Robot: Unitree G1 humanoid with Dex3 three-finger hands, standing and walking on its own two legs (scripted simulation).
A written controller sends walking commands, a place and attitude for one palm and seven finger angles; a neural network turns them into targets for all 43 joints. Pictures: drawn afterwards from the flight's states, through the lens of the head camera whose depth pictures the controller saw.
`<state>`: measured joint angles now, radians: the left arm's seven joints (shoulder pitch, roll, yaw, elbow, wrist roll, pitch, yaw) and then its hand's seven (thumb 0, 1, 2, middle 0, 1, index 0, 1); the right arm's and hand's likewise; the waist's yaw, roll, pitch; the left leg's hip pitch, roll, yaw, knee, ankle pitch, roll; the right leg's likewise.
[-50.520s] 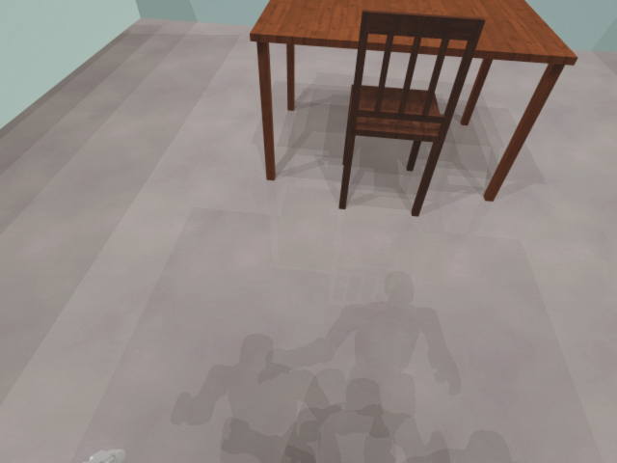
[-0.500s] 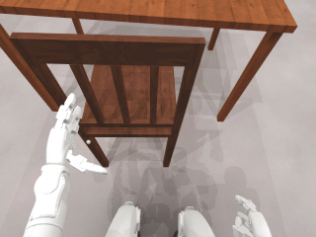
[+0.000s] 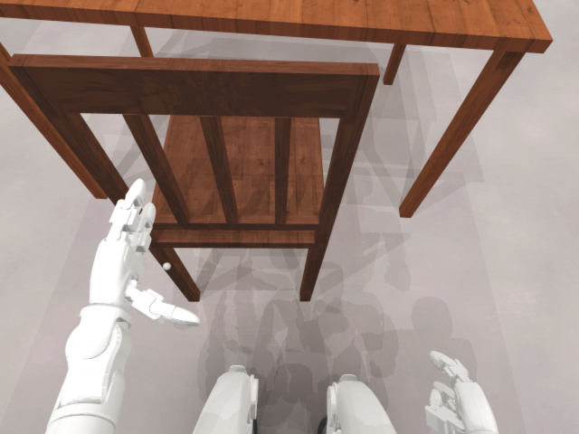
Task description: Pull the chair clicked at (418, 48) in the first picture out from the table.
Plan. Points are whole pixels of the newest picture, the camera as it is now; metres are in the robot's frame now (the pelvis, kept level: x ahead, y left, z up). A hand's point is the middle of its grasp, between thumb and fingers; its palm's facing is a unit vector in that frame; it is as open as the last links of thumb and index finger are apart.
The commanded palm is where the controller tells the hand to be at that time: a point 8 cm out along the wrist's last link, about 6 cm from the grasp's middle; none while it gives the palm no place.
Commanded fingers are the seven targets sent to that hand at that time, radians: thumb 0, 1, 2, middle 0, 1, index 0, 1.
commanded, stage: aim the fingers beside a spindle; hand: left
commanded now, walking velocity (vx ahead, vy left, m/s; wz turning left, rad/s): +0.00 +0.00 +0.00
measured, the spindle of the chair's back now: (223, 176) +0.48 +0.13 +0.01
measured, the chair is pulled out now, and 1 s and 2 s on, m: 0.18 0.18 0.18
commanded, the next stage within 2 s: push the fingers through the gap in 1.18 s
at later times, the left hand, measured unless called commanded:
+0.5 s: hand (160, 262) +0.32 +0.18 +0.03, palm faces +0.05 -1.00 -0.06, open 16.9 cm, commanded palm +0.30 +0.24 +0.03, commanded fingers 0.00 -0.50 0.30 -0.06 -0.08 -0.06 -0.08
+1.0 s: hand (155, 262) +0.33 +0.19 +0.02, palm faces +0.04 -1.00 -0.04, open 16.9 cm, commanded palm +0.31 +0.24 +0.03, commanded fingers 0.00 -0.50 0.30 -0.06 -0.08 -0.06 -0.08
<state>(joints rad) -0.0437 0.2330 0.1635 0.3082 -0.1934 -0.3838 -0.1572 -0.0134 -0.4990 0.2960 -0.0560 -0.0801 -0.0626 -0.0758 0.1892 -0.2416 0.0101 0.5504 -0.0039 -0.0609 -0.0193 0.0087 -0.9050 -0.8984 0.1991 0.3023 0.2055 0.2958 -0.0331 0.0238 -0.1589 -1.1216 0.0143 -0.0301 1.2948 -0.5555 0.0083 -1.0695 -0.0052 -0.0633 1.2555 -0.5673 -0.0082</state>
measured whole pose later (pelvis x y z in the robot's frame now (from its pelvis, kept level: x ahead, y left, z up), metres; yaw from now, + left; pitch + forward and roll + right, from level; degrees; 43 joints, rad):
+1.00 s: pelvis +0.00 +0.00 +0.00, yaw +0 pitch +22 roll -3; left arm -0.05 0.26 0.21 0.32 -0.21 -0.39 -0.17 -0.01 -0.50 0.30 -0.06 -0.08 -0.06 -0.08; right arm 0.19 -0.24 0.01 0.56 -0.01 -0.07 -0.03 0.01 -0.91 -0.90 0.20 0.30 0.21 0.30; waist -0.05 0.02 -0.15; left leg -1.13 0.02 -0.03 1.30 -0.56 0.01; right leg -1.07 0.00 -0.06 1.25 -0.56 0.00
